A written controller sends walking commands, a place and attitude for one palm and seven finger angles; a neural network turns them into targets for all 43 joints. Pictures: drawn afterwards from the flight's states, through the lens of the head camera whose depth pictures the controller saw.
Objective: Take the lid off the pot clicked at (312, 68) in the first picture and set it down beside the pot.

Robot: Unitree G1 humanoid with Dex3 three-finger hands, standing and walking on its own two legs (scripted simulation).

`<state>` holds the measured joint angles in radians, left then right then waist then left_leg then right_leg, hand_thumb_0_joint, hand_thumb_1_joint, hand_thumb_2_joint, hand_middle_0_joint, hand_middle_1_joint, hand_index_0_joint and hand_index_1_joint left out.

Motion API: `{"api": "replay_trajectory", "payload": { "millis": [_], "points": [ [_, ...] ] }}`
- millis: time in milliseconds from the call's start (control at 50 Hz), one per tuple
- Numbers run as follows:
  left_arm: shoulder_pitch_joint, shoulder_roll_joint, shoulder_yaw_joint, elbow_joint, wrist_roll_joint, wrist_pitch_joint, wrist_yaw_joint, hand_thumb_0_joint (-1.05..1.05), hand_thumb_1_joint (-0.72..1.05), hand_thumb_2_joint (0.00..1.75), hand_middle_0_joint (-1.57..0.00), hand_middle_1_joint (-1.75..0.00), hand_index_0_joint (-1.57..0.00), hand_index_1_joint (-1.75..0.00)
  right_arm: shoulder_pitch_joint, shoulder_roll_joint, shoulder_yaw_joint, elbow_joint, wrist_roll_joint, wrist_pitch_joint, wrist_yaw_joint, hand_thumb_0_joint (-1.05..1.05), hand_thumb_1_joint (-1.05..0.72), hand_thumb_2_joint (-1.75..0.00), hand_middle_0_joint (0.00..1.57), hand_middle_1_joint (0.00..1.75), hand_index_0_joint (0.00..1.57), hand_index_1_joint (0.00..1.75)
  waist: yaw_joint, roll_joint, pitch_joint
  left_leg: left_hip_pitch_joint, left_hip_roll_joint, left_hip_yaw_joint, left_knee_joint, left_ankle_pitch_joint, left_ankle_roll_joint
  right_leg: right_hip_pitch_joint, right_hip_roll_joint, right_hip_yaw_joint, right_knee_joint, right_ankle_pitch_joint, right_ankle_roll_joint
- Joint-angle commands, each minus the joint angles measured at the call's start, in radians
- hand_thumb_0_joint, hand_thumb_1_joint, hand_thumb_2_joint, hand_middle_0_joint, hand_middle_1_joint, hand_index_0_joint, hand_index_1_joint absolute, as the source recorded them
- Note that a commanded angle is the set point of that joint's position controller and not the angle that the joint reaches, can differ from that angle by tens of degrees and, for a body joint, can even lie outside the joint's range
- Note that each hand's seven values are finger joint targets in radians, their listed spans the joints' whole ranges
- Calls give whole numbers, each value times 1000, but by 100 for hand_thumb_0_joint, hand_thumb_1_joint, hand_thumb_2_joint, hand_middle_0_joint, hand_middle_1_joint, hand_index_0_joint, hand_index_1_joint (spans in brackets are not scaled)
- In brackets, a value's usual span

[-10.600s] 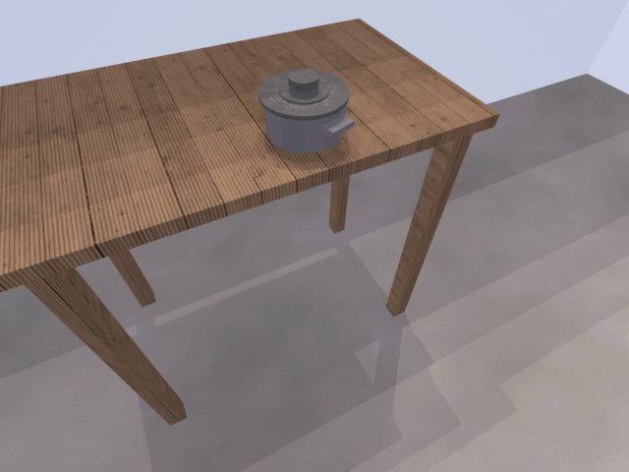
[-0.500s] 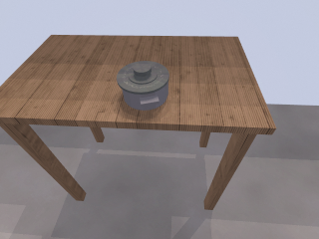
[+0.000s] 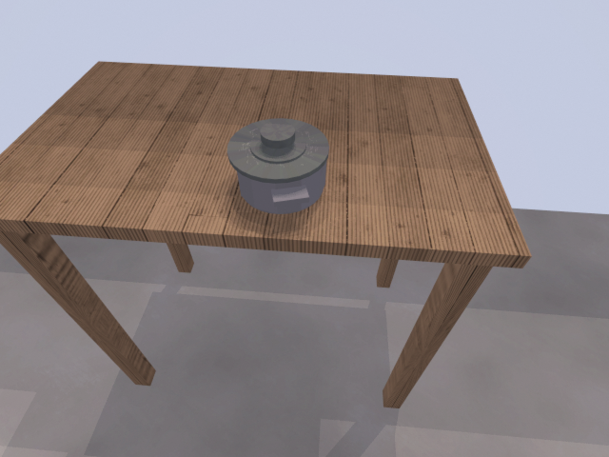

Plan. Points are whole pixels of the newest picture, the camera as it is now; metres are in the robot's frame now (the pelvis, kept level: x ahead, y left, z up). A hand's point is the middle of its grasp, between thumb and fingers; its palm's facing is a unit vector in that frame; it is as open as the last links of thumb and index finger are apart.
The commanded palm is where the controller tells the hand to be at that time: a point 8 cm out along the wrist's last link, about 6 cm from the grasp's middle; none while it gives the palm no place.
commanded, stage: shuffle to correct the standing spot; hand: left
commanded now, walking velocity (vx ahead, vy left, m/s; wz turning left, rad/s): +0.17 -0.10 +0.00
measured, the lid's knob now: (277, 134) +0.53 +0.08 +0.16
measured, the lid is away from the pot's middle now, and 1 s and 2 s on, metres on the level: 0.00 0.00 0.00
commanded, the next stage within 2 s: come to a stop and stand still in 0.12 s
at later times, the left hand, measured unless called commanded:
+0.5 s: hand out of the picture +0.07 +0.17 -0.18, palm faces +0.07 -0.98 -0.18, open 7.3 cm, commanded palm none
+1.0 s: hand out of the picture +0.11 +0.18 -0.19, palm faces +0.05 -0.98 -0.19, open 7.3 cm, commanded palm none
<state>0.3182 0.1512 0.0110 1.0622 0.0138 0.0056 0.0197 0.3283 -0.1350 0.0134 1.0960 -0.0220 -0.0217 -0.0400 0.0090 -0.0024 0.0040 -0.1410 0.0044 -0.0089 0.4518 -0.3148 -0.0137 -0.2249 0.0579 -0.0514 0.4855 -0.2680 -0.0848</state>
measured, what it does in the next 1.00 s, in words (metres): steps on the spot: left foot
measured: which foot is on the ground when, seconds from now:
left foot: down 0.00-0.68, up 0.70-0.98, down 1.00-1.00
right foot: down 0.00-1.00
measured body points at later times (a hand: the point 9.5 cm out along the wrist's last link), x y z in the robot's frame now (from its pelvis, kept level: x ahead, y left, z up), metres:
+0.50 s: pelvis +0.09 +0.01 +0.00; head +0.12 +0.02 +0.44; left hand +0.07 +0.22 -0.17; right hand +0.11 -0.22 -0.15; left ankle +0.01 +0.12 -0.74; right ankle +0.02 -0.09 -0.72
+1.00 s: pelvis +0.07 +0.00 -0.01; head +0.10 +0.02 +0.44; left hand +0.11 +0.23 -0.17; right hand +0.18 -0.25 -0.14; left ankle +0.11 +0.11 -0.74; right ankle +0.07 -0.13 -0.74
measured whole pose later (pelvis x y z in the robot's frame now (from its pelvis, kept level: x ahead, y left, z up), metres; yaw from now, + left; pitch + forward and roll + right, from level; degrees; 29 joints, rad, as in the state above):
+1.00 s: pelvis +0.07 +0.00 -0.01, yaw +1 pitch -2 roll +0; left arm 0.25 0.19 0.02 0.94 0.02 0.03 0.03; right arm 0.14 -0.18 -0.05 0.95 0.00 0.00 -0.02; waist 0.01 -0.05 0.08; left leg -0.29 -0.02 -0.01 0.54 -0.22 -0.01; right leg -0.25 -0.01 0.00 0.60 -0.33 0.00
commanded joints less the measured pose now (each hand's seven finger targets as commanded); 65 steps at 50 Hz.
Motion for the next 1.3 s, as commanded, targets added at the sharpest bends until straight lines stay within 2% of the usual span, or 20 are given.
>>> {"api": "replay_trajectory", "payload": {
  "millis": [0,160,240,300,340,360,400,460,520,560,640,680,800,900,940,980,1040,1140,1200,1280],
  "points": [
    [38,103,33,-61,3,-19,-8,0,90,90,-20,-30,-20,-30,77,-94,-25,-42,-4,-9,-3,0,-90,-90,20,30,20,30,-11,17,140,-147,82,-77,-91,-148,71,-70,-125,187,-121,-267,-14],
    [128,105,48,-43,5,-39,-10,0,90,90,-20,-30,-20,-30,82,-83,-28,-52,2,-38,-12,0,-90,-90,20,30,20,30,13,-38,57,-202,60,-10,105,113,67,99,-171,213,-32,89,-59],
    [195,131,64,-25,8,-42,9,0,90,90,-20,-30,-20,-30,1,-55,-33,-83,9,-35,-15,0,-90,-90,20,30,20,30,44,-103,43,-376,15,49,301,-178,19,278,-326,373,-62,584,-190],
    [118,105,48,-41,3,-35,23,0,90,90,-20,-30,-20,-30,17,-24,-31,-60,19,-26,-17,0,-90,-90,20,30,20,30,1,-33,25,-214,31,23,78,-41,10,219,-284,236,27,855,-131],
    [78,76,33,-58,-10,-35,22,0,90,90,-20,-30,-20,-30,128,-79,-39,-16,11,-36,-24,0,-90,-90,20,30,20,30,-44,84,-52,124,146,-79,7,702,62,4,-137,77,171,619,10],
    [63,52,25,-67,-17,-36,28,0,90,90,-20,-30,-20,-30,162,-115,-39,-11,12,-32,-32,0,-90,-90,20,30,20,30,-48,160,-74,174,266,-184,9,992,148,-57,-84,24,195,184,57],
    [37,56,31,-73,-12,-15,37,0,90,90,-20,-30,-20,-30,104,-116,-34,-10,12,-10,-33,0,-90,-90,20,30,20,30,-33,221,38,111,342,-219,-44,1134,221,-122,-73,67,264,-272,75],
    [-4,56,33,-90,-3,-5,31,0,90,90,-20,-30,-20,-30,69,-118,-35,-31,4,-5,-37,0,-90,-90,20,30,20,30,-27,172,96,112,271,-148,-38,1181,166,-145,-86,43,197,-235,59],
    [16,79,47,-97,-2,-7,23,0,90,90,-20,-30,-20,-30,36,-158,-58,-57,8,4,-38,0,-90,-90,20,30,20,30,-10,106,33,166,215,-97,21,1101,106,-89,-79,7,41,1,67],
    [45,120,61,-106,0,-12,22,0,90,90,-20,-30,-20,-30,19,-166,-73,-87,11,9,-37,0,-90,-90,20,30,20,30,1,58,-54,108,156,-48,80,906,65,26,-116,55,41,409,57],
    [64,202,71,-113,3,-20,26,0,90,90,-20,-30,-20,-30,-22,-115,-86,-122,18,24,-23,0,-90,-90,20,30,20,30,22,-161,-113,-138,10,45,241,165,-9,214,-314,235,65,1053,-69],
    [84,205,65,-107,8,-19,31,0,90,90,-20,-30,-20,-30,-89,-87,-81,-144,21,29,-18,0,-90,-90,20,30,20,30,60,-230,-108,-272,-18,10,355,-309,-15,298,-402,321,25,1156,-165],
    [7,226,69,-163,14,-7,38,0,90,90,-20,-30,-20,-30,-147,-97,-81,-169,25,47,6,0,-90,-90,20,30,20,30,42,-151,-43,-298,-36,-5,411,-196,-25,175,-357,302,-26,816,-162],
    [-90,232,61,-199,12,-5,28,0,90,90,-20,-30,-20,-30,-88,-82,-74,-165,24,36,23,0,-90,-90,20,30,20,30,-29,-161,-13,-39,-45,42,117,57,-19,-68,-287,233,-57,382,-55],
    [-87,191,52,-199,8,1,21,0,90,90,-20,-30,-20,-30,-75,-118,-74,-158,17,17,22,0,-90,-90,20,30,20,30,-33,-43,19,55,16,-26,-14,141,10,-161,-201,182,6,118,7],
    [-32,130,41,-190,0,12,18,0,90,90,-20,-30,-20,-30,-117,-195,-81,-193,1,13,20,0,-90,-90,20,30,20,30,-1,192,48,-119,239,-286,-181,140,146,-87,-68,43,148,-219,79],
    [-15,116,36,-157,6,23,18,0,90,90,-20,-30,-20,-30,-186,-173,-63,-203,-3,17,17,0,-90,-90,20,30,20,30,25,252,97,-305,203,-289,-279,-91,167,9,-84,59,240,-223,68],
    [48,102,26,-111,4,3,6,0,90,90,-20,-30,-20,-30,-155,-173,-64,-189,5,18,12,0,-90,-90,20,30,20,30,33,93,-8,-149,144,-207,-181,-42,122,35,-89,58,17,-65,74],
    [11,137,26,-116,4,-15,8,0,90,90,-20,-30,-20,-30,-112,-131,-64,-175,13,18,16,0,-90,-90,20,30,20,30,-4,-41,2,-77,51,-104,-60,50,51,-20,-173,202,-153,-10,40],
    [-29,141,24,-113,-2,-22,7,0,90,90,-20,-30,-20,-30,-91,-135,-64,-142,11,12,19,0,-90,-90,20,30,20,30,-22,-105,-16,2,63,-89,-54,109,39,-69,-166,182,-156,-24,42]
  ]
}}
